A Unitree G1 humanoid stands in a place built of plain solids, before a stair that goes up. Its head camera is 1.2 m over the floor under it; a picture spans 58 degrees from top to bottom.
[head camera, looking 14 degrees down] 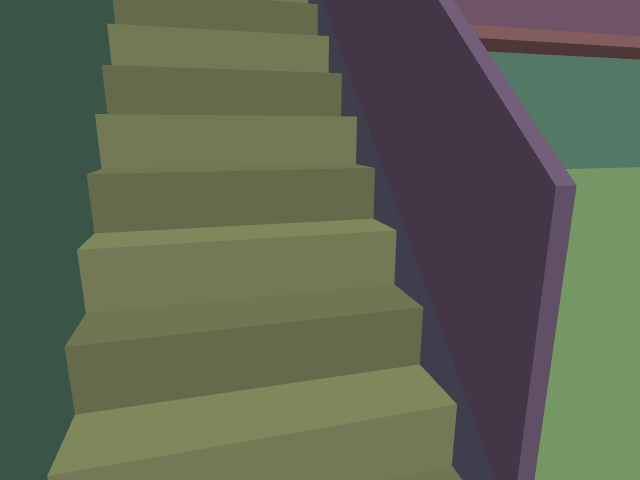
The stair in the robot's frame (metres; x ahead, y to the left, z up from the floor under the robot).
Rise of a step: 0.21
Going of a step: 0.23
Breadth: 1.08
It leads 15 degrees to the left of straight ahead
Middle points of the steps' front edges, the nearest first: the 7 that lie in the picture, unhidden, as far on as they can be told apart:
0.98 0.11 0.42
1.21 0.17 0.64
1.43 0.23 0.85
1.66 0.29 1.06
1.88 0.35 1.27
2.11 0.41 1.48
2.33 0.47 1.69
